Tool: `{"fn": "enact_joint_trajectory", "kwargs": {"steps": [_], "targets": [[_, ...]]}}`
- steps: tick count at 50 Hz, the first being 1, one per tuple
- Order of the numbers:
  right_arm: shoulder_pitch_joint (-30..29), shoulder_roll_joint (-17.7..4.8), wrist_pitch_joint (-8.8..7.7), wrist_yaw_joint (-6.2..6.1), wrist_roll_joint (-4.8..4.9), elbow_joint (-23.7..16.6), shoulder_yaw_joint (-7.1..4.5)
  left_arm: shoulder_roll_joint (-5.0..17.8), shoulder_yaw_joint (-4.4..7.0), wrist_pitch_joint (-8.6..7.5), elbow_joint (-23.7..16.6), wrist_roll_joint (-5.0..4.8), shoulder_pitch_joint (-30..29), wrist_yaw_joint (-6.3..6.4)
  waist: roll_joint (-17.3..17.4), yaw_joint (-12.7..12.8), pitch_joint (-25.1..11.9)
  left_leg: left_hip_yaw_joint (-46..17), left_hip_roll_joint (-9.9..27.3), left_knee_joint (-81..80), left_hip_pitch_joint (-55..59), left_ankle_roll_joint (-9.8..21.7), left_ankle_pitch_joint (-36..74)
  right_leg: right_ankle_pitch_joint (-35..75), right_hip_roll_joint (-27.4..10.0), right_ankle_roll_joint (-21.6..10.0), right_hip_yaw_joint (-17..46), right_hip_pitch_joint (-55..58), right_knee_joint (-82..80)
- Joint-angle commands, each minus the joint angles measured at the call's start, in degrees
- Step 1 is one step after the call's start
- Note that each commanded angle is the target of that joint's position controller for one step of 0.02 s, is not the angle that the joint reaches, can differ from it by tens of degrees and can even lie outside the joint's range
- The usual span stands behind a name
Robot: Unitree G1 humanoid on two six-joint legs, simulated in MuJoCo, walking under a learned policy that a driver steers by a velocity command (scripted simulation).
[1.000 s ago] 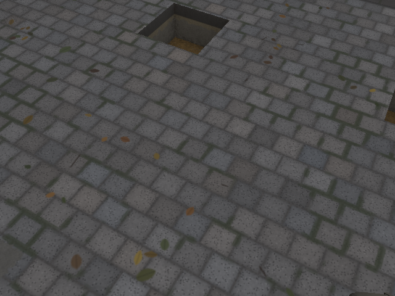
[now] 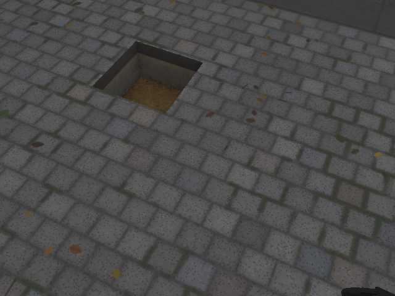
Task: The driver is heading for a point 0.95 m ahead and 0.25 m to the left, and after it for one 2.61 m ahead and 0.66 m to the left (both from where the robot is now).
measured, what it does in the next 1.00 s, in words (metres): walks ahead: right foot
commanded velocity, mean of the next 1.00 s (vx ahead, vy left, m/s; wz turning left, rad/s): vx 0.50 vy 0.00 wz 0.18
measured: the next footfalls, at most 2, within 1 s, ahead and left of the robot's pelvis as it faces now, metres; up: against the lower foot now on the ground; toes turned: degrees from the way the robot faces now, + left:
right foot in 0.48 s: +0.44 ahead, -0.14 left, +0.00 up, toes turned -2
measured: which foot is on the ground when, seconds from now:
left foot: down 0.00-0.50, up 0.52-1.00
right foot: up 0.00-0.46, down 0.48-1.00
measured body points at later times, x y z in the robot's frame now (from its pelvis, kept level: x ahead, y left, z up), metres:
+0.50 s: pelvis +0.28 -0.03 +0.00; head +0.31 -0.04 +0.45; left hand +0.50 +0.20 -0.08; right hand +0.26 -0.32 -0.14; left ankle +0.10 +0.10 -0.72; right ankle +0.40 -0.14 -0.73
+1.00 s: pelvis +0.54 -0.01 +0.00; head +0.57 +0.00 +0.45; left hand +0.50 +0.27 -0.14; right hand +0.79 -0.20 -0.10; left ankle +0.67 +0.12 -0.71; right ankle +0.40 -0.14 -0.72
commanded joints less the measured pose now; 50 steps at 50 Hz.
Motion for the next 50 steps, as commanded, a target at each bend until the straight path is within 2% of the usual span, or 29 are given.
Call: {"fn": "enact_joint_trajectory", "kwargs": {"steps": [1,2,3,4,6,7,10,14,17,20,22,23,24,25,26,27,28,29,30,31,32,34,37,41,44,46,47,49,50], "targets": [[15.4,-9.7,0.26,-0.74,0.6,1.1,-2.91,8.0,1.21,-2.95,-6.3,-1.55,-3.2,-0.49,7.9,-8.4,-10.7,-31.5,18.8,-15.9,38.4,11.1,-12.4,2.1,-2.9,-1.6,3.7,-36.3,24.6],[11.8,-8.3,0.33,-0.77,0.13,0.6,-2.47,7.6,1.21,-2.99,-6.7,-0.93,-5.7,-0.21,4.5,-6.8,-6.4,-26.1,16.6,-17.6,30.4,10.1,-7.9,7.0,-5.3,-1.5,2.3,-34.4,21.6],[9.6,-6.8,0.18,-0.64,-0.52,0.2,-2.02,7.0,1.48,-2.58,-6.6,-0.27,-5.8,-0.07,4.6,-4.9,-3.9,-22.1,14.7,-19.5,24.3,9.6,-3.5,10.4,-7.0,-1.3,2.4,-31.4,18.5],[8.6,-6.0,-0.05,-0.57,-0.98,0.2,-1.81,6.0,1.46,-1.96,-6.2,-0.11,-4.4,-0.06,5.8,-3.4,-3.8,-19.8,13.5,-21.2,20.7,9.5,-1.0,12.4,-7.9,-1.0,2.7,-27.9,17.1],[8.6,-6.4,-0.71,-0.58,-0.58,0.9,-1.99,4.1,1.17,-0.89,-5.6,0.05,-3.2,0.12,5.5,-2.1,-3.3,-16.0,12.7,-23.7,17.3,10.4,3.5,14.3,-8.4,0.0,2.0,-26.1,14.6],[9.0,-7.2,-0.9,-0.77,-0.48,1.4,-2.2,3.8,1.12,-0.61,-6.0,0.25,-4.5,0.25,5.0,-2.1,-2.4,-14.4,12.6,-24.7,16.8,10.7,5.4,16.2,-8.6,0.6,1.9,-27.3,12.6],[11.4,-8.5,-0.69,-1.62,-0.36,2.8,-2.55,3.2,0.91,-0.72,-7.6,0.67,-10.2,0.23,3.5,-3.3,-0.7,-10.6,11.8,-25.8,18.4,10.2,9.8,25.2,-8.8,1.7,1.6,-30.9,3.2],[14.9,-9.6,-0.11,-2.26,0.32,4.6,-2.66,1.5,0.1,-1.54,-9.2,0.33,-18.0,-0.75,3.3,-6.2,0.9,-6.1,10.0,-26.2,19.7,8.2,9.2,35.0,-6.5,1.6,-0.8,-27.9,-10.5],[18.2,-10.2,0.67,-2.37,0.67,6.4,-2.84,1.7,-0.1,-1.93,-10.9,-0.14,-22.9,-1.67,3.2,-7.9,2.3,-6.6,12.1,-24.7,24.5,8.2,8.3,34.7,-5.4,1.0,-1.1,-28.6,-15.5],[18.9,-10.8,1.66,-2.73,0.98,7.6,-3.26,2.8,0.06,-2.36,-12.1,-0.21,-24.5,-2.63,3.8,-7.2,2.6,-7.6,14.8,-21.3,30.2,7.3,12.2,29.3,-4.7,-1.0,-0.6,-28.9,-18.6],[17.7,-11.6,2.18,-3.0,1.06,7.6,-3.59,4.5,0.73,-2.55,-11.2,-0.07,-20.7,-2.79,5.0,-4.5,0.1,-7.2,14.9,-16.4,32.0,6.1,22.6,25.2,-2.8,-2.7,-2.2,-22.4,-19.9],[16.4,-11.5,2.52,-3.11,1.08,7.5,-3.51,6.1,1.7,-2.59,-9.3,0.13,-14.5,-2.57,4.7,-0.8,-3.7,-5.2,12.9,-9.0,31.0,4.9,31.3,25.6,-0.9,-4.1,-4.1,-13.3,-21.5],[16.6,-9.6,2.66,-3.24,0.55,6.9,-2.72,9.1,3.11,-2.52,-6.5,0.4,-5.0,-2.03,3.1,3.0,-10.5,-2.9,9.7,2.9,25.0,3.1,30.0,27.2,-2.5,-6.2,-2.6,1.7,-20.0],[21.8,-4.1,1.88,-2.86,-0.3,5.2,-0.86,14.9,4.44,-2.35,-5.5,1.65,2.5,-1.49,-7.6,2.8,-20.2,-0.3,2.7,25.2,3.8,-0.5,9.0,24.5,-17.5,-13.5,18.7,25.6,-19.3],[23.5,-2.3,0.68,-2.52,0.38,6.3,-0.13,12.7,3.93,-1.99,-4.7,0.66,4.3,-1.6,-16.0,3.0,-25.4,-5.9,-3.6,37.9,-9.2,-1.9,-25.1,14.8,-24.1,-18.5,38.4,32.5,-28.4],[18.8,-8.7,-0.19,-2.18,2.08,5.5,-1.86,8.8,2.63,-2.02,-5.2,0.39,1.2,-1.47,-9.9,3.9,-17.4,-10.3,0.0,42.8,-15.0,-0.9,-24.0,9.2,-22.5,-15.4,33.1,26.4,-30.4],[14.3,-9.4,-0.54,-2.1,2.84,4.1,-2.12,7.1,2.08,-2.05,-5.8,0.61,-2.7,-1.2,-7.2,2.7,-10.8,-8.8,3.0,41.6,-15.9,-0.3,-18.8,10.5,-20.5,-13.0,24.6,18.4,-31.7],[12.3,-8.7,-0.34,-2.34,2.33,3.9,-2.2,5.5,1.56,-2.25,-5.8,0.86,-6.4,-1.25,-4.2,0.9,-6.1,-7.9,5.2,38.0,-14.0,-0.6,-14.3,14.0,-18.2,-11.6,18.6,10.5,-34.2],[12.6,-8.3,0.43,-2.64,1.73,4.3,-2.69,3.7,1.08,-2.76,-5.9,1.15,-9.0,-1.33,-5.0,-0.9,-3.8,-8.3,6.9,34.8,-11.3,-0.8,-11.0,17.2,-16.2,-10.4,13.9,5.5,-36.3],[14.4,-7.1,1.32,-2.7,1.64,4.9,-2.68,3.3,1.04,-3.17,-5.6,1.49,-10.3,-1.42,-6.0,-2.3,-3.1,-8.6,7.6,33.7,-7.9,-1.2,-8.9,19.5,-15.3,-9.9,10.8,1.9,-38.1],[15.7,-5.6,2.07,-2.72,1.63,5.4,-2.54,3.2,1.14,-3.56,-5.2,1.58,-10.7,-1.45,-5.4,-3.1,-2.8,-8.5,7.7,33.2,-6.6,-1.6,-7.8,22.4,-14.9,-10.2,8.2,0.4,-39.4],[14.7,-4.5,3.15,-2.95,1.61,4.7,-2.58,4.4,1.59,-4.13,-4.1,1.82,-10.9,-1.22,-4.3,-3.8,-1.0,-9.1,8.0,31.2,-8.3,-2.4,-4.4,25.9,-15.1,-10.7,3.8,-1.7,-41.6],[11.2,-4.3,3.21,-2.8,1.17,3.4,-2.85,5.0,1.84,-4.09,-2.6,1.95,-9.7,-0.44,-3.3,-3.2,0.6,-9.7,7.2,23.3,-12.2,-3.1,4.4,30.9,-13.9,-9.8,-2.6,0.5,-42.2],[4.0,-2.5,2.59,-1.34,0.77,0.9,-2.08,6.5,2.07,-3.52,-1.4,1.5,-8.2,0.42,-2.1,-0.6,2.3,-4.6,6.4,10.4,-10.2,-2.6,13.3,33.0,-12.9,-8.2,-9.2,2.3,-42.9],[-1.2,-1.8,2.6,-0.33,0.83,-2.0,-1.61,7.5,2.5,-2.37,0.3,0.84,-4.9,0.68,-1.2,1.4,4.1,-2.7,6.0,5.4,-13.2,-1.5,11.6,36.2,-15.2,-8.2,-10.9,9.4,-41.1],[-3.1,-2.1,2.68,0.42,0.92,-3.8,-1.63,8.1,2.8,-1.3,1.0,0.33,-3.8,0.73,-1.5,1.5,4.4,-1.0,5.3,3.6,-14.5,-0.4,7.6,41.4,-16.6,-7.7,-11.9,14.1,-38.3],[-3.1,-2.5,2.73,0.78,0.97,-4.5,-1.82,8.6,2.97,-0.81,1.1,0.11,-4.2,0.83,-2.1,0.7,4.0,0.2,4.3,3.0,-13.3,0.5,5.0,47.5,-17.0,-7.2,-12.7,15.5,-36.1],[-0.2,-4.2,3.03,1.18,1.06,-5.2,-2.77,10.3,3.45,0.16,0.6,-0.23,-5.5,1.28,-4.4,-2.1,0.4,3.7,0.7,3.4,-6.4,2.6,-1.1,66.7,-17.1,-6.0,-14.1,17.1,-28.3],[4.7,-5.9,3.2,1.14,1.22,-4.4,-3.75,10.9,3.61,0.7,0.3,-0.26,-6.3,1.53,-5.2,-5.0,-2.5,5.0,-1.6,3.5,0.0,4.0,-3.6,73.6,-16.6,-5.3,-14.7,16.5,-20.9]]}}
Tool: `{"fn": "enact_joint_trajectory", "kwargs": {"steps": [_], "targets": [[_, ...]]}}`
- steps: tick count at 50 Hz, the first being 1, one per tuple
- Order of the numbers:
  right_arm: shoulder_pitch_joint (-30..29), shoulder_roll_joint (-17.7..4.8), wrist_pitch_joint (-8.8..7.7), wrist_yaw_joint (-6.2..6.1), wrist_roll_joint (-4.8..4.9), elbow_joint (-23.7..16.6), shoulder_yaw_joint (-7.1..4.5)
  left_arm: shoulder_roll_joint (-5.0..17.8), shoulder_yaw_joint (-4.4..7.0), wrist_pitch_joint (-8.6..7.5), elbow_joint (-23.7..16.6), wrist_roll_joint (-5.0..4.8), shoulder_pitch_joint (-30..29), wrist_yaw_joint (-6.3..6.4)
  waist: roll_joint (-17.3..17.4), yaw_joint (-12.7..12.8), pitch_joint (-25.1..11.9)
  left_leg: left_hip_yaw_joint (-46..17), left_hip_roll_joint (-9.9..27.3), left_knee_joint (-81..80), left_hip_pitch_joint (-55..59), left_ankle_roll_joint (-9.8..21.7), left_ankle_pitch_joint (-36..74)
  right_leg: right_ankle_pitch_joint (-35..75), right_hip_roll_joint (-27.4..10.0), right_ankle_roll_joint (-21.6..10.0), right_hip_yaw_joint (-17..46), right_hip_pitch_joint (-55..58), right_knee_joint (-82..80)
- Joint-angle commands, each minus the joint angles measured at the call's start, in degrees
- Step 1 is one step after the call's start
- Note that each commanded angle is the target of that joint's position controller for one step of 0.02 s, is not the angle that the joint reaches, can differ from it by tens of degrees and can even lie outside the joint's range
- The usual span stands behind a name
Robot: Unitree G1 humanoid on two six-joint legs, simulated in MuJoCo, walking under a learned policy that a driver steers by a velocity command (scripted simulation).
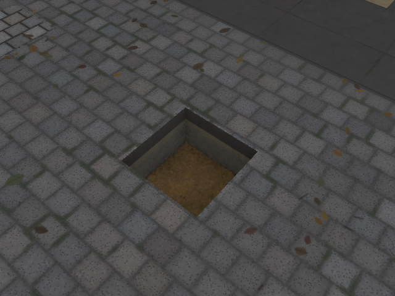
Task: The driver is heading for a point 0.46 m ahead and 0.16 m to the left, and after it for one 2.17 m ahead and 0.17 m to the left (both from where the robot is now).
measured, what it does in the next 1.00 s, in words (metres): walks ahead, turning left: left foot, then right foot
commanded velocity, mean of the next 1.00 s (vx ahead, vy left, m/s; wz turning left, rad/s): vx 0.50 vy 0.00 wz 0.46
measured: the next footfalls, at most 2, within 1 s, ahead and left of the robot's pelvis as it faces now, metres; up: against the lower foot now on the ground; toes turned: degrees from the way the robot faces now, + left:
left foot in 0.04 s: +0.19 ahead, +0.10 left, +0.00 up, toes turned +4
right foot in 0.50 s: +0.50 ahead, -0.05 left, +0.00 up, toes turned +22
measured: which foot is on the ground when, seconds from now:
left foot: up 0.00-0.02, down 0.04-0.52, up 0.54-0.98, down 1.00-1.00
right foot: down 0.00-0.02, up 0.04-0.48, down 0.50-1.00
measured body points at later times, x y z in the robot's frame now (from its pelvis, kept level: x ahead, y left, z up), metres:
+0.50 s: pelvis +0.30 +0.01 +0.00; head +0.32 +0.03 +0.45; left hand +0.46 +0.31 -0.07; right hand +0.41 -0.27 -0.11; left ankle +0.15 +0.09 -0.72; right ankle +0.46 -0.07 -0.73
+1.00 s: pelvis +0.53 +0.13 +0.00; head +0.55 +0.16 +0.45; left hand +0.37 +0.37 -0.13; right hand +0.84 +0.04 -0.06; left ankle +0.58 +0.29 -0.73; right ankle +0.47 -0.07 -0.72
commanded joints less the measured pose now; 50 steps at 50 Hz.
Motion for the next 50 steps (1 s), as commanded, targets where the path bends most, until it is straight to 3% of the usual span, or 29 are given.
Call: {"fn": "enact_joint_trajectory", "kwargs": {"steps": [1,2,3,4,5,6,7,8,11,13,16,21,24,25,26,27,28,29,30,31,32,34,37,40,42,46,48,49,50], "targets": [[11.7,-10.0,-0.4,-0.19,0.37,-1.9,-4.26,12.1,2.65,0.94,-3.4,-0.64,-3.1,0.91,-5.6,-10.3,-7.2,3.8,-6.3,-3.0,17.8,4.6,-3.2,66.8,-14.1,-5.6,1.9,-3.6,23.0],[20.7,-14.8,0.14,-1.48,0.34,0.2,-6.27,10.7,2.0,0.47,-4.4,0.2,-2.8,1.01,0.0,-14.0,-12.4,-6.6,-1.3,-5.7,35.2,7.8,-3.2,49.7,-11.3,-3.0,1.9,-17.2,40.1],[18.8,-19.9,-0.22,-2.0,0.67,-0.2,-6.76,1.7,-0.62,-1.3,-7.3,1.95,2.2,-0.05,13.9,-6.4,-15.6,-38.7,12.9,-10.4,52.8,18.2,-9.7,-6.8,1.5,0.5,7.2,-43.7,59.5],[20.7,-16.0,-1.07,-1.75,-0.02,-1.7,-5.44,5.6,-0.29,-3.99,-8.3,-0.27,-2.9,-1.08,7.9,-10.1,-22.3,-51.1,16.6,-17.9,56.5,20.7,-14.5,-11.0,2.6,-0.4,20.5,-50.6,65.9],[18.6,-12.9,-1.81,-1.75,-0.42,-1.5,-4.61,8.0,0.35,-5.41,-10.0,-2.26,-8.2,-1.65,5.2,-10.8,-14.8,-42.4,14.9,-19.0,51.8,17.5,-10.7,-5.6,-0.7,-2.0,21.4,-55.0,64.2],[15.1,-10.9,-2.15,-1.8,-0.13,-2.0,-4.03,7.6,0.18,-5.98,-10.1,-1.69,-8.9,-1.44,0.6,-8.2,-10.0,-34.9,12.2,-18.7,43.7,15.1,-5.5,-0.7,-3.4,-2.7,21.2,-53.1,58.6],[11.1,-9.1,-2.13,-1.9,-0.22,-2.9,-3.49,7.8,0.58,-5.98,-9.5,-0.18,-9.1,-1.02,-1.3,-5.9,-6.8,-29.8,10.0,-19.3,35.7,13.7,0.5,1.9,-5.0,-2.3,20.8,-49.4,53.6],[9.0,-7.7,-2.16,-2.18,-0.84,-4.0,-2.86,8.4,1.03,-5.29,-9.3,0.41,-7.9,-1.02,-0.6,-3.9,-5.9,-26.8,8.5,-20.5,30.6,13.2,5.2,3.9,-6.1,-1.8,21.2,-45.4,50.9],[9.2,-9.6,-2.18,-3.14,-0.73,-4.5,-3.21,6.6,0.89,-3.28,-10.0,1.37,-7.6,-0.95,0.0,-2.4,-4.1,-22.3,6.7,-22.7,22.6,13.5,11.9,7.1,-6.0,1.2,19.5,-42.1,43.1],[10.9,-11.2,-2.0,-4.03,-0.55,-4.3,-3.68,5.1,0.28,-2.86,-11.7,1.61,-12.1,-0.8,0.5,-3.5,-2.4,-19.2,4.5,-23.1,19.3,12.1,12.1,14.1,-4.7,2.7,18.4,-41.9,34.3],[13.6,-11.1,-1.16,-4.63,-0.2,-3.6,-3.72,3.3,-0.61,-2.99,-13.5,1.28,-18.0,-1.29,3.1,-6.2,-2.0,-16.7,1.1,-21.3,16.8,8.7,7.3,26.7,-1.4,2.9,17.7,-37.1,20.8],[17.6,-10.5,-0.18,-4.95,0.21,-2.5,-3.62,6.1,0.1,-3.78,-15.7,0.39,-21.5,-2.38,4.5,-7.3,-2.4,-24.0,3.8,-15.1,22.5,6.9,-0.2,26.2,0.3,1.2,20.1,-34.7,12.8],[16.5,-10.0,0.33,-5.27,-0.06,-3.1,-3.43,8.1,1.4,-4.85,-14.2,0.53,-14.8,-2.6,6.5,-3.2,-4.2,-27.0,3.4,-7.9,24.1,5.2,2.5,20.8,0.9,-2.1,18.8,-26.0,9.8],[15.9,-7.6,0.15,-5.07,-0.39,-3.8,-2.53,10.1,2.24,-5.24,-13.3,1.41,-8.4,-2.34,4.9,0.1,-9.2,-24.3,0.5,1.8,21.0,3.2,3.3,20.7,-3.1,-4.6,21.8,-14.9,10.5],[19.7,-4.2,-0.1,-4.96,-1.28,-4.7,-1.4,13.8,3.15,-5.28,-12.7,2.01,0.2,-2.07,-4.6,1.4,-17.9,-18.3,-5.0,19.6,10.3,0.2,-11.2,18.6,-14.6,-9.1,34.5,2.4,12.3],[26.2,-3.7,-0.57,-4.87,0.92,-6.1,-0.82,15.9,3.72,-4.3,-10.0,1.23,4.1,-2.56,-24.1,-1.3,-23.0,-13.5,-8.4,35.9,-7.7,-2.2,-30.1,-0.3,-25.0,-17.3,62.6,13.9,3.7],[23.6,-9.8,-0.54,-4.97,1.44,-4.5,-2.02,9.6,2.32,-4.05,-11.8,0.11,1.3,-2.6,-14.3,0.4,-16.0,-15.0,-4.1,42.0,-13.5,-2.8,-26.9,-12.9,-23.6,-15.4,62.1,9.5,0.1],[16.5,-11.9,-0.16,-4.9,0.98,-5.6,-2.64,7.0,1.52,-3.51,-12.2,0.28,-1.5,-2.23,-8.6,1.6,-8.8,-12.6,-2.3,43.0,-14.8,-3.1,-21.6,-9.9,-21.2,-12.8,51.9,2.2,-0.1],[13.7,-11.5,0.2,-4.9,0.31,-6.1,-2.72,6.4,1.1,-3.19,-12.4,0.92,-4.1,-2.12,-4.6,0.6,-4.5,-11.6,-0.5,41.0,-12.6,-3.4,-17.8,-1.1,-18.5,-12.0,44.1,-5.4,-0.7],[12.8,-10.7,0.35,-4.67,-0.3,-6.6,-2.96,5.2,0.77,-3.11,-12.0,1.36,-5.9,-1.97,-5.1,-0.8,-2.5,-12.0,1.2,37.6,-11.0,-3.4,-15.2,4.2,-16.3,-11.7,38.9,-9.9,-1.4],[13.7,-9.5,0.61,-4.33,0.12,-6.5,-2.86,4.7,0.55,-3.21,-11.6,1.77,-6.6,-1.81,-6.8,-2.1,-1.7,-11.6,2.6,35.6,-8.0,-3.2,-14.1,7.8,-14.5,-10.9,34.4,-13.4,-2.6],[14.1,-7.2,1.23,-4.01,0.72,-6.8,-2.42,4.5,0.74,-3.55,-10.6,1.18,-6.5,-1.83,-7.5,-2.8,-1.4,-10.0,3.5,32.4,-6.7,-3.5,-13.6,12.3,-13.7,-11.4,28.7,-15.4,-5.0],[10.9,-6.2,1.38,-3.93,0.15,-8.4,-1.77,7.2,1.75,-3.89,-9.3,1.12,-5.9,-1.65,-5.3,-2.5,-0.7,-9.7,4.6,24.9,-8.9,-4.6,-8.0,19.1,-14.9,-12.8,23.2,-14.5,-7.1],[7.6,-4.2,0.19,-3.03,-0.33,-8.5,-0.49,8.1,1.62,-3.48,-7.7,0.5,-4.3,-2.08,-4.1,-1.6,-0.3,-8.0,3.7,12.7,-4.5,-4.3,-0.7,23.3,-12.9,-12.8,18.7,-15.3,-7.7],[3.2,-4.4,-1.03,-2.42,-0.54,-9.3,-0.06,9.8,1.86,-3.16,-6.5,-0.46,-3.0,-2.15,-3.7,-0.3,1.6,-5.0,3.1,4.8,-1.4,-4.3,2.8,23.2,-11.7,-12.6,16.7,-16.6,-8.0],[-2.0,-6.4,-2.23,-1.47,-0.2,-10.8,-0.31,12.2,2.32,-1.72,-4.2,-1.71,1.7,-2.48,-4.5,0.9,2.3,-3.8,1.1,-3.8,0.9,-3.7,-0.6,24.2,-14.6,-12.4,20.3,-10.6,-4.5],[1.9,-8.5,-2.75,-1.49,-0.04,-9.8,-1.32,13.2,2.38,-0.97,-3.5,-1.89,0.8,-2.28,-5.6,-2.8,0.1,-2.4,-0.9,-8.6,9.6,-2.5,-1.2,29.5,-14.9,-10.6,20.8,-10.3,0.4],[8.6,-11.0,-2.73,-1.92,-0.42,-7.6,-2.75,11.9,1.85,-0.95,-3.3,-1.73,0.9,-2.27,-4.9,-6.3,-4.4,-1.9,-2.0,-9.5,20.9,-1.0,-0.8,35.8,-12.2,-8.8,18.7,-12.5,8.5],[18.1,-14.7,-2.62,-2.66,-1.33,-5.7,-4.27,8.6,0.55,-1.39,-4.2,-0.7,0.4,-2.43,-2.8,-10.6,-12.4,-7.5,4.2,-6.5,36.1,2.0,0.0,29.6,-9.1,-6.2,16.0,-20.0,22.1]]}}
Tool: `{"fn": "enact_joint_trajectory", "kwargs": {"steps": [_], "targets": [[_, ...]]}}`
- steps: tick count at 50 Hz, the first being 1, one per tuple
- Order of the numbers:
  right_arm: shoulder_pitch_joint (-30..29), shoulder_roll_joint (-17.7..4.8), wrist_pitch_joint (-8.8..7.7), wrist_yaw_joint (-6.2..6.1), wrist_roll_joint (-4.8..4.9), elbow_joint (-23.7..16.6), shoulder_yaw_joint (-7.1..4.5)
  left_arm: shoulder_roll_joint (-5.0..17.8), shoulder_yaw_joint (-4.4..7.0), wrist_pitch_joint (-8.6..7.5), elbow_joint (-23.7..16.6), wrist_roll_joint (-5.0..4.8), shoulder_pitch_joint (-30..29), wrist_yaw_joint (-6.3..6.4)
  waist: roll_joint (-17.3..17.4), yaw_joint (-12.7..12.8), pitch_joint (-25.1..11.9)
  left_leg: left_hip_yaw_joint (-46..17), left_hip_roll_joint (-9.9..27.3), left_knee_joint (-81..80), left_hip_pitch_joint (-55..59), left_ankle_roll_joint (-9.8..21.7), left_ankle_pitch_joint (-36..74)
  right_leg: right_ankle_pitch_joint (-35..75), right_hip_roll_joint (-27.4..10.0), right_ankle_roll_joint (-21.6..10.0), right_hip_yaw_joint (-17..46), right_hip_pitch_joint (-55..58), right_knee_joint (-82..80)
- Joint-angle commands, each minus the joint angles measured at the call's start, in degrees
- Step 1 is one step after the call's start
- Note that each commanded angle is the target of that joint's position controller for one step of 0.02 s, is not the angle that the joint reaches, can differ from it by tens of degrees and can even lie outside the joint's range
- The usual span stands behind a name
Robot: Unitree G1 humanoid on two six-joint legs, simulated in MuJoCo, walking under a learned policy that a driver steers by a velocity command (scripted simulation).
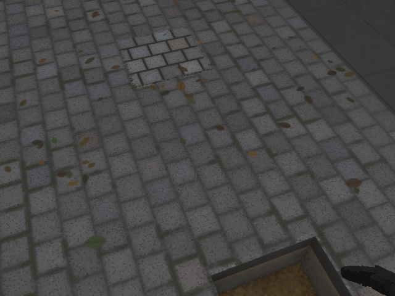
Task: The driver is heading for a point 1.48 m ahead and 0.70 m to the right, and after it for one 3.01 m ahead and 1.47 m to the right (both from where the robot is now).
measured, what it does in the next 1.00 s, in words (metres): goes down, turning right: right foot 0.25 m lower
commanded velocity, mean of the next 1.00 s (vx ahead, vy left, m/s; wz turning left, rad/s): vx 0.50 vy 0.00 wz -0.49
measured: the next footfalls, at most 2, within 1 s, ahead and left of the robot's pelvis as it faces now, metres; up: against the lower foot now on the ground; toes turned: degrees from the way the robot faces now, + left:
right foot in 0.74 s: +0.42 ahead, -0.28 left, -0.25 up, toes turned -27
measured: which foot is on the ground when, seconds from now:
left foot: down 0.00-0.68, up 0.70-1.00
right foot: down 0.00-0.02, up 0.04-0.72, down 0.74-1.00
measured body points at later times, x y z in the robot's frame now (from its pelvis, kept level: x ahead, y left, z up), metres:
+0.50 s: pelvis +0.24 -0.04 -0.03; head +0.25 -0.04 +0.42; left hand +0.51 +0.17 -0.10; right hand +0.18 -0.32 -0.15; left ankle +0.12 +0.13 -0.73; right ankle +0.35 -0.24 -0.70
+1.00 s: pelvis +0.59 -0.31 -0.25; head +0.64 -0.33 +0.19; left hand +0.62 -0.04 -0.39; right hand +0.73 -0.58 -0.30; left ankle +0.73 -0.27 -0.60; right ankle +0.39 -0.25 -0.97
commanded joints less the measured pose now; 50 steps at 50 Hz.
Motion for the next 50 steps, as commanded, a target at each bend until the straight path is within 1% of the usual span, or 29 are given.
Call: {"fn": "enact_joint_trajectory", "kwargs": {"steps": [1,2,3,6,9,12,14,16,18,20,23,30,31,32,33,34,35,36,37,38,39,40,41,42,44,46,48,49,50], "targets": [[24.1,-18.5,0.21,-1.75,-1.67,2.0,-6.68,1.0,-1.25,-1.72,-6.1,1.1,-0.2,0.22,10.0,-12.9,-19.8,-26.4,18.8,-3.9,48.2,12.9,-11.5,5.7,1.6,-2.7,1.1,-33.5,37.2],[23.7,-13.9,0.22,-1.6,-1.49,2.1,-5.25,4.2,-0.43,-2.42,-5.8,0.12,-1.6,0.5,10.9,-13.5,-21.0,-36.2,21.1,-10.0,45.8,14.4,-15.0,-9.4,1.9,-2.8,8.5,-39.7,46.3],[20.0,-10.7,0.14,-1.5,-1.04,2.1,-3.99,8.0,0.82,-2.47,-6.7,-1.06,-3.6,0.43,8.6,-12.3,-13.3,-28.2,19.4,-10.7,39.6,12.4,-13.1,-6.2,-1.0,-3.5,9.8,-42.7,49.1],[11.4,-5.8,-0.87,-1.15,-1.25,2.5,-2.75,6.5,1.51,-0.54,-6.3,0.24,-5.0,1.04,7.0,-7.4,-4.8,-11.8,13.8,-14.9,24.3,8.5,-0.4,3.7,-5.7,-3.2,9.5,-36.6,43.6],[12.4,-6.8,-1.59,-1.71,-1.7,4.7,-4.25,1.5,0.82,1.39,-7.3,1.41,-5.4,0.18,4.0,-5.7,-5.4,-5.0,13.6,-15.8,21.4,10.5,12.5,7.3,-5.0,-1.9,8.1,-33.5,42.1],[13.3,-9.0,-2.59,-2.0,-2.92,5.4,-5.36,2.9,1.74,2.1,-7.2,1.95,-5.1,-0.75,1.1,-5.2,-6.6,-0.6,15.9,-12.9,21.4,11.2,17.1,18.4,-4.2,-1.1,8.0,-33.8,47.0],[13.9,-7.7,-3.14,-2.63,-1.84,5.3,-4.69,5.6,3.05,2.4,-10.2,0.63,-11.7,-0.15,0.9,-5.9,-0.9,1.3,14.5,-15.1,20.9,8.8,9.5,21.3,-2.7,-2.0,10.1,-39.9,44.4],[16.3,-5.6,-3.1,-4.11,-0.89,7.2,-4.43,4.7,3.37,2.17,-12.5,0.03,-17.7,-0.19,4.0,-6.2,3.6,0.5,16.7,-14.1,27.5,5.4,1.9,22.8,-3.5,-3.3,15.2,-48.5,40.0],[15.9,-6.7,-3.12,-5.31,-1.43,6.8,-5.05,4.3,3.67,1.9,-13.6,-0.13,-19.1,-1.3,2.1,-5.5,7.1,3.9,15.7,-13.4,25.9,3.9,-3.1,28.0,-3.0,-3.9,15.4,-50.7,31.5],[17.5,-7.3,-2.7,-6.89,-0.64,6.5,-5.64,3.8,3.9,2.59,-14.9,0.83,-20.6,-2.71,2.8,-6.6,3.4,5.4,16.6,-6.0,26.2,3.8,-6.1,40.4,-3.3,-2.5,15.8,-48.4,28.9],[19.3,-6.8,-2.28,-7.62,-0.8,5.5,-6.11,2.8,3.67,4.16,-17.2,1.09,-23.6,-3.97,2.4,-8.8,5.5,6.6,18.9,-1.0,24.1,2.6,-9.0,41.4,-3.7,-2.8,14.1,-50.2,28.3],[28.2,-8.3,1.07,-7.47,-1.33,6.1,-6.62,-0.4,1.4,3.56,-17.8,-1.17,-33.0,-5.35,5.0,-17.9,11.8,7.6,26.2,10.1,36.0,-3.5,-1.3,25.5,-4.5,-1.3,4.5,-62.5,26.4],[29.4,-5.8,2.18,-7.6,-1.37,6.8,-5.54,-1.5,0.89,2.63,-15.5,-1.38,-30.6,-5.16,6.5,-17.6,12.5,7.9,28.0,14.1,37.0,-5.0,2.8,23.7,-5.0,-1.9,5.0,-64.0,29.4],[26.4,-6.1,2.38,-7.15,-1.2,5.3,-5.1,0.2,1.57,1.86,-14.4,-1.38,-27.2,-4.65,6.4,-15.3,12.5,10.6,26.6,18.4,37.7,-7.4,11.3,19.9,-4.0,-2.5,2.6,-62.5,27.4],[16.1,-7.6,2.5,-6.58,-1.25,2.5,-5.2,3.8,2.88,1.16,-10.8,-0.55,-16.7,-4.1,2.8,-8.1,6.2,14.8,20.4,23.6,24.6,-9.5,21.7,25.5,-3.6,-7.5,5.0,-34.8,9.9],[27.5,-7.9,2.16,-5.31,-0.58,6.4,-4.85,11.8,6.32,-0.34,-6.8,1.86,-5.9,-3.79,-1.4,-3.9,-10.1,17.5,13.6,47.9,16.4,-12.9,27.0,43.8,0.3,-10.8,4.6,0.6,9.7],[18.4,-8.0,0.97,-4.88,1.12,8.4,-4.56,11.9,6.26,1.54,-0.1,0.19,7.3,-2.37,-4.2,3.6,-13.0,15.1,11.2,66.7,7.2,-15.1,-16.8,76.7,-4.9,-10.8,9.2,16.2,-0.8],[3.5,-7.8,1.44,-4.82,4.19,7.6,-3.96,10.3,5.75,2.5,4.1,1.23,15.0,-0.96,-6.8,11.4,-7.2,12.6,4.0,81.4,2.5,-14.2,-43.1,84.3,-9.0,-12.7,12.6,15.6,-13.7],[-1.9,-2.5,1.35,-5.86,2.73,4.9,-2.67,13.9,4.94,1.9,6.2,4.23,19.2,-0.69,-10.7,12.7,-4.3,8.4,-1.8,98.8,-4.9,-12.8,-53.9,99.9,-12.7,-13.4,16.7,19.3,-13.4],[11.7,4.6,-0.71,-4.08,-1.22,0.9,-0.71,19.1,3.06,0.28,6.1,7.95,16.8,-0.26,-27.9,-0.5,-13.5,0.3,0.1,103.4,-25.1,-10.3,-54.9,143.4,-11.7,-6.9,9.8,42.4,16.8],[16.9,-1.3,-2.59,-2.65,0.25,3.3,-0.77,18.0,3.55,2.03,5.0,6.41,13.2,0.28,-31.7,-0.5,-24.6,-1.1,2.3,111.0,-34.4,-11.4,-46.8,145.1,-12.4,-8.3,13.5,48.7,23.3],[13.0,-3.8,-2.78,-2.13,0.28,4.2,-1.37,12.7,2.12,3.98,4.0,5.05,13.1,0.54,-18.8,2.0,-28.7,1.7,4.6,114.9,-38.0,-11.6,-42.3,126.4,-9.7,-8.0,15.2,46.3,19.8],[12.2,-2.3,-2.83,-2.01,0.45,3.9,-0.91,11.8,1.76,5.31,4.3,2.35,11.8,1.19,-10.1,0.3,-29.1,1.0,5.0,115.8,-40.3,-11.9,-36.1,111.3,-10.6,-8.9,20.7,39.7,15.5],[11.1,-0.1,-2.44,-1.68,0.94,2.8,-0.43,11.8,1.81,6.65,3.4,1.23,6.4,1.63,-6.2,-2.2,-25.1,1.8,4.5,122.3,-42.6,-12.9,-29.9,111.4,-13.6,-12.2,26.6,29.6,11.7],[5.3,5.2,-1.5,-2.0,3.47,-1.7,1.52,10.8,1.78,6.63,4.7,1.66,6.3,2.49,-4.0,-4.7,-15.0,0.2,4.0,134.8,-58.7,-9.3,-32.2,79.1,-23.2,-20.2,39.1,20.7,6.3],[-1.7,10.4,-0.87,-2.51,2.33,-7.8,4.68,5.0,-0.45,5.68,4.3,0.81,-1.0,2.92,-7.2,-8.7,1.9,-2.0,3.4,140.1,-69.8,-5.4,-42.0,63.9,-22.7,-17.5,33.8,6.7,0.1],[-11.1,9.3,-1.88,-1.41,-0.39,-16.4,6.83,0.7,-2.86,5.51,2.2,-1.56,-10.5,4.59,-3.5,-14.4,14.9,-1.9,4.4,113.3,-66.9,-2.1,-50.4,58.7,-14.0,-10.1,18.4,-14.6,-7.5],[-11.6,7.2,-2.43,-0.16,-0.63,-18.1,7.37,-1.1,-3.68,5.83,1.4,-1.01,-14.8,5.54,0.2,-17.8,16.4,6.3,5.2,79.8,-46.0,-0.4,-39.3,63.2,-4.6,-5.0,6.2,-31.2,-14.4],[-4.0,3.8,-1.83,-0.05,-0.53,-14.6,5.69,1.5,-2.58,4.08,-1.1,-1.63,-8.1,7.45,0.9,-18.2,-0.9,12.6,-2.5,67.1,1.5,1.3,-13.6,87.8,-1.3,-8.2,8.6,-46.1,-17.9]]}}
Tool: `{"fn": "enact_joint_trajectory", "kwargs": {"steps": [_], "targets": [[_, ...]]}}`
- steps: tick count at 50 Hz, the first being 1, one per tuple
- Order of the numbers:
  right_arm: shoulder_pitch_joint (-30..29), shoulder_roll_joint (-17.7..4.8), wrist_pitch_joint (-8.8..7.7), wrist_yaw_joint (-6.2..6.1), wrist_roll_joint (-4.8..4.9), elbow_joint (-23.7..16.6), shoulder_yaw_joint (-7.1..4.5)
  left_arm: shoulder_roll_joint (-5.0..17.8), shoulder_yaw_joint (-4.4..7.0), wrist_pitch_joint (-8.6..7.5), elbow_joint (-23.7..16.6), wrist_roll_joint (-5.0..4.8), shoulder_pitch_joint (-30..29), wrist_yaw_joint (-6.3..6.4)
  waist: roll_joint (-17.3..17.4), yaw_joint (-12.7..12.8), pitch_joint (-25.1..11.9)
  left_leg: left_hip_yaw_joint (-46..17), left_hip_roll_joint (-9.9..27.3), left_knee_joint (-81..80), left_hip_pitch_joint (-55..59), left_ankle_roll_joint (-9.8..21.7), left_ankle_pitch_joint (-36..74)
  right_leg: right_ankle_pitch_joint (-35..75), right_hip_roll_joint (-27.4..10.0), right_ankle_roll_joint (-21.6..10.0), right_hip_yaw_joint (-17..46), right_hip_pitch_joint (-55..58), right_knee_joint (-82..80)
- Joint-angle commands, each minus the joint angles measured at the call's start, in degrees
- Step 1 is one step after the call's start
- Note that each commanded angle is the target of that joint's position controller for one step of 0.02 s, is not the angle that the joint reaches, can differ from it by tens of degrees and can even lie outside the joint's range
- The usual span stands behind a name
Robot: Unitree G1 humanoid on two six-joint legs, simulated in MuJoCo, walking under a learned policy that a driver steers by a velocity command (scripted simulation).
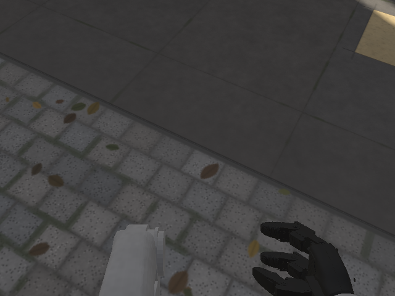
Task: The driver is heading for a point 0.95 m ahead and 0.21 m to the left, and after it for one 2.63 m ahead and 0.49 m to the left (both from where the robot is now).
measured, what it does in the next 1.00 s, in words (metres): climbs: left foot 0.26 m higher, then right foot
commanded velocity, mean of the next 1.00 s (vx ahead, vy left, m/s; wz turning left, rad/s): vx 0.50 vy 0.00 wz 0.06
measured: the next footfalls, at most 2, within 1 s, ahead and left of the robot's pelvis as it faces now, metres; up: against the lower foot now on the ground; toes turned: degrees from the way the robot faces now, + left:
left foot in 0.06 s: +0.22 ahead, +0.11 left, +0.26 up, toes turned -3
right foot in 0.54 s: +0.61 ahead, -0.09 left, +0.25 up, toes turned +3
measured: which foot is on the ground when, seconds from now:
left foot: up 0.00-0.04, down 0.06-0.54, up 0.56-1.00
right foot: down 0.00-0.06, up 0.08-0.52, down 0.54-1.00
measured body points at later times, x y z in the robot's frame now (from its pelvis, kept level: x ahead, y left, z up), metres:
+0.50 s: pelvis +0.40 +0.00 +0.26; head +0.44 +0.02 +0.71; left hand +0.75 +0.13 +0.26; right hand +0.24 -0.24 +0.15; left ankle +0.19 +0.11 -0.46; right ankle +0.58 -0.09 -0.45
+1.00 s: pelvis +0.68 +0.01 +0.26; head +0.70 +0.02 +0.71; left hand +0.61 +0.27 +0.12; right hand +0.94 -0.16 +0.18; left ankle +0.83 +0.19 -0.43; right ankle +0.58 -0.10 -0.47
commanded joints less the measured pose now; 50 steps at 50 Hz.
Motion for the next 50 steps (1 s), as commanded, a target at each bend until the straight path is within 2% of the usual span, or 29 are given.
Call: {"fn": "enact_joint_trajectory", "kwargs": {"steps": [1,2,3,4,5,6,7,8,9,10,11,13,14,17,18,20,22,24,26,27,28,29,30,31,32,34,36,44,50], "targets": [[4.4,-11.3,-0.87,-0.18,-0.24,-5.8,-4.22,12.4,2.03,-5.3,-11.5,-3.0,-4.4,2.59,1.8,-12.2,-13.2,7.5,-8.0,-38.4,79.8,3.4,23.8,117.4,-12.0,-2.8,6.5,-46.6,-11.0],[13.5,-15.8,-0.1,-1.51,-1.58,-4.9,-6.49,23.6,4.64,-4.77,-9.8,-1.83,-3.7,1.25,-4.9,-19.0,-21.9,2.1,-9.3,-41.9,84.3,3.4,13.1,150.4,-18.9,-4.6,8.2,-30.4,-2.5],[21.3,-22.0,0.87,-1.85,-3.59,-0.2,-8.33,26.0,5.85,-3.28,-9.6,-1.91,-6.8,1.4,-1.7,-23.7,-20.2,-5.4,-9.6,-61.8,79.6,5.9,12.5,154.3,-16.4,-3.8,6.2,-18.7,14.9],[28.0,-31.8,0.78,-0.25,-7.13,6.0,-10.25,19.2,5.39,-3.58,-10.1,1.4,-6.8,0.34,35.8,-18.7,-21.5,-40.2,4.3,-83.3,83.6,16.7,61.0,61.5,3.2,1.4,7.9,-20.3,50.1],[35.9,-27.8,2.09,-1.13,-7.77,10.7,-7.94,14.4,5.06,-5.85,-7.9,3.8,-6.3,-3.08,49.7,-18.2,-30.2,-69.1,11.7,-108.6,85.4,25.9,69.7,2.9,19.0,3.5,15.0,-24.7,86.6],[32.4,-22.1,0.73,-1.05,-2.58,12.7,-7.57,11.0,5.62,-8.2,-12.2,2.69,-9.1,-5.72,37.8,-14.2,-23.0,-67.5,10.5,-109.3,85.2,20.5,52.6,-3.7,16.1,2.3,19.0,-35.7,92.0],[32.3,-17.2,-0.41,-1.03,2.03,18.5,-7.93,3.7,3.68,-8.19,-18.5,3.25,-20.9,-6.38,27.7,-12.0,-6.7,-57.2,5.7,-106.1,79.4,15.5,39.5,-9.8,13.1,2.4,13.3,-46.3,91.2],[32.6,-10.2,-1.88,-0.89,3.48,24.1,-7.5,-1.7,1.49,-7.3,-22.4,3.52,-28.3,-6.5,12.6,-9.2,3.6,-44.7,1.5,-102.1,74.3,11.7,28.1,-13.6,10.4,1.7,11.4,-52.2,87.8],[30.5,-5.1,-3.01,-0.96,1.41,26.3,-6.88,-3.9,0.37,-7.25,-23.2,3.44,-26.4,-7.02,7.1,-5.5,3.0,-37.2,0.7,-98.3,71.1,8.5,25.7,-11.7,8.6,0.6,12.6,-50.1,89.4],[28.2,-3.2,-3.37,-0.8,-0.15,27.4,-6.58,-4.7,-0.34,-7.32,-23.7,2.61,-25.7,-6.95,3.1,-2.3,2.5,-34.5,0.3,-101.2,67.3,7.2,26.3,-9.2,8.3,-0.7,11.7,-48.0,92.1],[25.0,-1.7,-4.6,-0.35,-0.71,26.5,-5.98,-5.6,-1.3,-8.09,-24.0,1.6,-22.6,-6.83,3.9,0.4,2.6,-32.1,2.5,-103.8,67.6,8.5,37.5,-8.4,6.7,-1.7,12.0,-49.7,89.3],[20.8,-4.8,-6.09,0.83,-0.15,24.6,-6.31,-0.9,-1.08,-9.5,-23.8,0.68,-23.9,-6.5,-3.0,2.8,1.8,-20.2,2.2,-111.4,70.4,8.6,48.9,-2.6,2.8,-2.7,7.5,-49.0,66.4],[20.5,-5.6,-5.91,0.63,0.25,24.7,-6.27,-0.2,-1.29,-9.25,-25.5,0.84,-30.3,-6.07,-5.7,2.1,0.8,-15.2,0.1,-116.0,68.8,7.7,48.5,0.5,0.6,-2.9,3.0,-45.2,52.5],[26.3,-11.0,-4.77,-2.07,0.43,26.0,-7.09,-4.3,-2.79,-9.68,-30.3,2.21,-41.7,-6.31,3.6,-2.4,-2.6,-10.1,-0.8,-123.3,68.9,9.4,59.0,19.3,-1.1,3.6,-8.0,-31.5,21.1],[29.6,-14.2,-4.47,-2.35,0.36,26.6,-8.09,-4.3,-2.79,-9.53,-31.2,1.67,-44.2,-6.24,6.4,-4.2,-4.5,-10.4,0.5,-125.0,72.6,9.7,59.3,22.3,-0.3,5.0,-8.6,-29.6,16.2],[32.4,-16.6,-4.05,-2.41,0.32,26.6,-8.83,-0.3,-1.45,-9.13,-32.0,0.84,-45.9,-6.24,10.9,-5.2,-5.1,-10.3,2.7,-123.9,81.2,8.2,67.6,25.7,1.3,4.4,-8.8,-30.2,7.9],[34.5,-16.5,-3.42,-2.31,1.04,27.2,-9.09,2.4,-0.12,-9.13,-32.5,1.3,-47.1,-6.28,13.9,-5.1,-5.2,-10.2,4.8,-121.9,85.2,6.4,68.4,29.5,1.4,2.0,-7.9,-28.4,3.3],[34.5,-17.0,-2.52,-2.46,0.55,27.2,-9.65,5.4,1.47,-9.29,-31.3,1.62,-43.1,-5.95,16.9,-2.0,-6.4,-10.0,6.8,-116.6,86.8,5.2,76.3,28.8,1.4,-0.3,-6.8,-23.1,2.9],[29.5,-18.0,-1.7,-2.29,-0.46,25.1,-10.09,8.6,3.53,-9.04,-24.8,1.8,-26.1,-4.88,17.4,5.8,-12.7,-8.9,6.0,-99.3,82.0,3.5,79.9,30.2,-2.0,-3.2,-4.0,-6.2,2.1],[27.8,-15.7,-1.76,-2.1,-2.04,22.6,-9.4,11.2,4.18,-8.78,-21.9,3.16,-15.3,-4.35,10.4,8.6,-20.3,-9.6,3.6,-82.7,68.6,3.4,58.7,33.0,-12.4,-6.1,6.8,11.0,7.8],[40.0,-7.8,-1.87,-0.92,-2.31,24.0,-6.77,13.3,3.99,-9.05,-22.2,3.95,-16.4,-4.66,-7.2,0.7,-28.8,-12.7,-5.1,-61.6,49.9,1.0,6.9,33.5,-26.5,-17.8,29.9,27.2,7.5],[41.3,-12.5,-2.45,-0.04,0.42,25.3,-7.59,8.8,3.72,-8.18,-21.0,3.15,-14.4,-4.75,-6.0,2.9,-29.8,-15.5,-3.3,-52.4,45.2,1.8,9.2,10.8,-26.4,-18.5,38.6,21.9,-1.9],[32.2,-16.2,-2.86,-0.45,1.65,23.4,-8.71,5.1,3.11,-8.24,-21.4,2.02,-19.0,-4.4,0.0,2.7,-19.5,-14.5,-0.8,-51.7,41.3,1.8,14.4,3.4,-22.9,-15.2,30.6,12.6,-5.5],[25.6,-18.1,-3.18,-1.24,1.39,21.3,-9.26,4.6,2.69,-8.94,-21.3,1.63,-23.0,-4.53,5.4,1.1,-13.1,-13.3,1.2,-54.0,42.7,1.6,19.7,8.4,-21.0,-12.7,24.5,1.4,-9.0],[23.3,-18.7,-3.02,-2.0,0.65,21.1,-9.87,4.0,2.26,-9.93,-20.8,2.64,-24.0,-4.84,7.8,-0.7,-10.1,-13.3,2.5,-55.3,44.6,1.2,22.3,14.8,-19.5,-11.8,20.6,-5.6,-10.6],[24.6,-15.9,-1.98,-2.1,0.12,20.3,-10.0,2.3,1.88,-10.94,-18.4,3.63,-23.2,-5.01,5.0,-3.7,-8.8,-14.1,5.0,-59.3,48.0,1.4,23.7,18.6,-17.0,-10.3,13.9,-12.5,-12.0],[22.6,-13.4,-1.01,-2.11,0.38,19.1,-9.67,2.4,1.77,-11.26,-16.3,3.19,-21.3,-4.81,2.8,-4.1,-5.7,-13.7,6.3,-63.4,46.4,1.4,23.4,17.5,-16.6,-9.3,9.5,-17.1,-14.1],[6.1,-13.8,-0.17,-0.37,-0.21,12.6,-8.51,8.6,2.47,-10.79,-13.0,2.85,-12.8,-2.99,4.4,1.2,-1.2,-9.1,3.8,-87.6,43.3,1.6,46.3,27.0,-14.1,-4.0,-5.4,-14.7,-16.4],[-3.9,-13.5,0.18,2.33,0.45,5.8,-7.57,11.1,3.0,-7.99,-10.9,2.44,-6.5,-2.76,4.0,4.2,1.1,-5.0,1.7,-96.8,37.4,2.9,38.9,33.7,-18.7,-2.2,-8.6,1.6,-10.1]]}}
